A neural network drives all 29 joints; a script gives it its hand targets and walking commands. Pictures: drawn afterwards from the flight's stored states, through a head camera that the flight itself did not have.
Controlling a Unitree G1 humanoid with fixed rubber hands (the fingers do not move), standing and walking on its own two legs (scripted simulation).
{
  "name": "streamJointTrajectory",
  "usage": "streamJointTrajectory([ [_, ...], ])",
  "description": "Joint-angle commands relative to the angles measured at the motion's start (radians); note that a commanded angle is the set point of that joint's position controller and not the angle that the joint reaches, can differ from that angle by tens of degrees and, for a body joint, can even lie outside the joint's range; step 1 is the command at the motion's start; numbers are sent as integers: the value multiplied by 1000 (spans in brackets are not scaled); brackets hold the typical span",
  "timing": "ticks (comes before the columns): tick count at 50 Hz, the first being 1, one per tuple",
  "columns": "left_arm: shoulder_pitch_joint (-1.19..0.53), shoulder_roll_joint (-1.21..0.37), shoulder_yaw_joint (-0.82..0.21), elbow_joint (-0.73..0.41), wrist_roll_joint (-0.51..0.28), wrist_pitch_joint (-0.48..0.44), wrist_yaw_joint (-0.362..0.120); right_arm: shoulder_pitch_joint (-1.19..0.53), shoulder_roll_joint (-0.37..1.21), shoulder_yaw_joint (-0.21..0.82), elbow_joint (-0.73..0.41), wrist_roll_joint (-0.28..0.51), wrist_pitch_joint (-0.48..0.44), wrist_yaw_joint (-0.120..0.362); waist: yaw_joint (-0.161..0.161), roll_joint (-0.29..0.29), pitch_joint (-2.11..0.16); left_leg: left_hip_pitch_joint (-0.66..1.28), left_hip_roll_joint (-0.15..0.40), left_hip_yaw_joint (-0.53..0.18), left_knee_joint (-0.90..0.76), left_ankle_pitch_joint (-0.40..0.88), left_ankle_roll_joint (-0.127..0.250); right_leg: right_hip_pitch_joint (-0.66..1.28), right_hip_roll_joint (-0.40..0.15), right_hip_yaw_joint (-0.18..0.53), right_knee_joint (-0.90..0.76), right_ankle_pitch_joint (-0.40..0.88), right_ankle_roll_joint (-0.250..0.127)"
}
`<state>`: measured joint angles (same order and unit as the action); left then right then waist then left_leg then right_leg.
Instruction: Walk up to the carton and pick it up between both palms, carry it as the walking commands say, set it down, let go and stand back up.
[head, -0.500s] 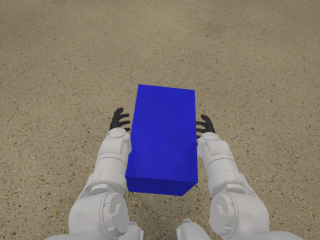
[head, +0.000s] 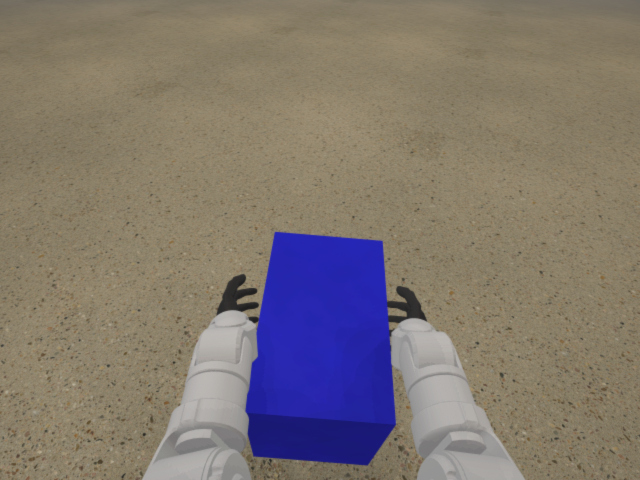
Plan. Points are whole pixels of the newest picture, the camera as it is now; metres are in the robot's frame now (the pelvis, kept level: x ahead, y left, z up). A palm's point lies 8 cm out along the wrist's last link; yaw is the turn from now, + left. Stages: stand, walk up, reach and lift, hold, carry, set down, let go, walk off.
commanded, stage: reach and lift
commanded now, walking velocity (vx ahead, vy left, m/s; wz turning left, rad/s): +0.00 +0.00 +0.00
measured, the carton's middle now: (320, 345) +0.35 -0.01 -0.05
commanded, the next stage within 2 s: hold in 1.26 s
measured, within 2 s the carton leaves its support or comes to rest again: neither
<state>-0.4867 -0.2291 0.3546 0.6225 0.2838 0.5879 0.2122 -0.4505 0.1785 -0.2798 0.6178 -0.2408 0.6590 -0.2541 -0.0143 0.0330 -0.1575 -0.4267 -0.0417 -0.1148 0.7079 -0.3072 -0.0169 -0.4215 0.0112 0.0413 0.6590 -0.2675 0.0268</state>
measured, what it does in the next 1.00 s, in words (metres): stands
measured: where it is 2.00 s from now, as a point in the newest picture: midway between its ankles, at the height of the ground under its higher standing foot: outside the picture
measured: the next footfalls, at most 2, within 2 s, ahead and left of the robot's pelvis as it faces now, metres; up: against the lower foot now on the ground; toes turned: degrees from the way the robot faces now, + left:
none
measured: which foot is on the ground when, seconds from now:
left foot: down 0.00-1.00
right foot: down 0.00-1.00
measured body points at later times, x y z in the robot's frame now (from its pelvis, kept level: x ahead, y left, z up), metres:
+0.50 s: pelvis -0.01 -0.01 +0.00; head -0.08 -0.02 +0.45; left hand +0.32 +0.12 +0.05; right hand +0.32 -0.14 +0.05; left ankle +0.04 +0.12 -0.72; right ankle +0.05 -0.14 -0.72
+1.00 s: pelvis -0.01 -0.01 +0.01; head -0.09 -0.02 +0.45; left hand +0.31 +0.12 +0.06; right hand +0.31 -0.13 +0.05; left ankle +0.04 +0.12 -0.72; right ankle +0.05 -0.14 -0.72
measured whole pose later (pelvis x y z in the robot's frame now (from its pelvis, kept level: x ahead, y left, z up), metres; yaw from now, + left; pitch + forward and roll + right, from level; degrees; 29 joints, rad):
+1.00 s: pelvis -0.01 -0.01 +0.01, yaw +0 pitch -3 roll +0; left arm -0.50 -0.21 0.39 0.63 0.29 0.70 0.21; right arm -0.55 0.18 -0.28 0.73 -0.24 0.74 -0.29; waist -0.01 0.03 -0.15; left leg -0.31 -0.04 -0.12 0.62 -0.26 -0.02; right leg -0.32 0.01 0.04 0.60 -0.24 0.02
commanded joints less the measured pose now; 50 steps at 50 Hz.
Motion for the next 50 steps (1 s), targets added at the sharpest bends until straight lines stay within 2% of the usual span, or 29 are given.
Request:
streamJointTrajectory([
  [1,-631,-1186,-488,102,-256,40,-411,-865,1091,441,-174,246,-46,451,-52,-37,-344,225,-27,19,-184,124,-2,244,82,-14,-146,113,-18],
  [2,-675,-1195,-524,25,-274,46,-405,-867,1096,426,-153,259,-37,455,-65,15,-356,254,-31,16,-192,114,-8,275,80,5,-136,127,-28],
  [3,-687,-1181,-497,87,-263,56,-410,-857,1082,380,-86,213,-26,454,-81,11,-257,215,-21,19,-213,59,-10,236,75,2,-153,80,-31],
  [5,-696,-1238,-531,7,-293,52,-409,-904,1108,460,-173,262,-21,469,-43,-27,-395,315,-23,11,-212,165,-17,312,87,-25,-140,156,-22],
  [8,-770,-1174,-446,77,-271,73,-413,-964,1072,352,-79,245,-12,465,-33,11,-217,189,-12,21,-229,-46,0,229,76,-17,-136,-21,-23],
  [9,-874,-1166,-474,28,-285,58,-408,-981,1094,348,-57,251,-14,471,-50,-14,-230,180,8,0,-251,-95,5,240,84,-26,-124,-18,-18],
  [10,-828,-1170,-451,30,-275,62,-404,-991,1140,367,-73,268,-11,468,-14,-4,-256,194,-17,37,-243,-77,4,271,81,-29,-135,-27,-13],
  [12,-855,-1133,-395,114,-252,74,-404,-957,1083,301,39,222,3,474,-21,-24,-160,131,8,13,-281,-188,10,240,86,-41,-130,-98,-16],
  [14,-861,-1080,-354,77,-231,70,-398,-925,1121,263,125,211,14,476,12,-22,-169,162,-6,33,-278,-131,12,263,80,-29,-142,-76,-16],
  [16,-886,-1094,-398,43,-255,65,-400,-896,1148,280,110,229,4,472,4,-3,-222,193,-11,43,-270,-57,14,290,78,-13,-143,-11,-18],
  [18,-834,-1060,-362,95,-230,75,-410,-903,1152,281,102,195,8,463,19,-79,-248,217,-29,68,-264,22,3,320,72,-11,-182,20,-9],
  [21,-843,-1063,-393,20,-259,63,-419,-904,1159,308,67,223,0,461,32,-46,-301,232,-37,63,-243,43,4,319,68,2,-170,20,-9],
  [23,-837,-1034,-379,13,-248,55,-418,-903,1204,340,64,240,-3,456,55,-100,-313,282,-37,76,-231,104,6,307,63,5,-183,67,7],
  [25,-813,-1054,-408,-8,-252,60,-420,-848,1197,332,75,222,-3,455,44,-68,-328,272,-35,60,-236,151,-2,331,63,9,-184,125,-2],
  [26,-796,-1062,-420,8,-240,73,-416,-824,1172,318,92,232,2,463,37,-1,-306,292,-42,71,-243,157,-8,312,64,8,-180,133,-8],
  [27,-805,-1063,-417,-4,-253,69,-413,-873,1182,354,34,251,-14,461,58,-36,-349,278,-42,72,-231,132,-9,324,62,10,-170,105,1],
  [30,-743,-1093,-387,77,-252,75,-421,-907,1153,348,3,221,-14,449,33,-90,-322,279,-30,50,-238,167,-5,310,67,4,-188,121,-4],
  [31,-805,-1083,-423,24,-266,67,-418,-861,1166,333,48,226,-16,455,27,-43,-358,304,-36,58,-233,159,-12,294,66,8,-180,118,-8],
  [32,-751,-1110,-458,-18,-282,69,-419,-847,1168,393,-42,254,-26,456,26,-49,-424,302,-45,64,-224,231,-15,365,71,-3,-163,208,-5],
  [33,-720,-1062,-431,-24,-272,63,-419,-810,1192,396,-7,252,-11,453,49,-87,-425,335,-43,64,-222,276,-3,354,66,9,-170,254,8],
  [35,-728,-1095,-494,-62,-300,73,-425,-792,1204,419,-39,267,-6,450,37,-83,-445,353,-39,55,-221,352,-11,400,75,9,-172,350,1],
  [36,-738,-1071,-499,-122,-291,64,-415,-783,1227,427,-43,296,-7,456,54,-20,-422,348,-42,51,-226,364,-13,399,69,21,-161,364,2],
  [40,-666,-1083,-438,6,-259,94,-425,-831,1171,375,-39,260,0,448,61,-85,-325,295,-40,53,-234,263,-2,357,63,23,-186,236,4],
  [41,-736,-1083,-428,-9,-265,84,-433,-825,1164,348,-13,252,-6,457,38,-34,-325,259,-52,54,-241,219,-10,341,56,24,-199,204,0],
  [44,-704,-1082,-425,24,-254,87,-430,-803,1135,321,-3,231,-10,457,23,-16,-303,253,-55,58,-249,138,-13,338,61,17,-196,122,-12],
  [46,-646,-1093,-381,101,-229,100,-431,-786,1128,309,19,209,-3,463,22,-51,-251,245,-38,47,-262,131,-10,295,61,10,-204,113,-13],
  [48,-679,-1091,-377,77,-240,90,-432,-796,1164,315,27,218,-8,466,26,-81,-287,221,-37,48,-266,159,-6,337,63,3,-199,149,-7],
  [49,-683,-1111,-424,26,-270,82,-437,-835,1139,345,-63,255,-22,470,23,-29,-352,251,-38,51,-260,175,-8,374,65,6,-180,164,-14],
  [50,-699,-1096,-464,-43,-276,78,-435,-759,1187,351,1,248,-8,474,24,-18,-372,279,-41,55,-250,234,-9,383,65,8,-181,217,-13],
])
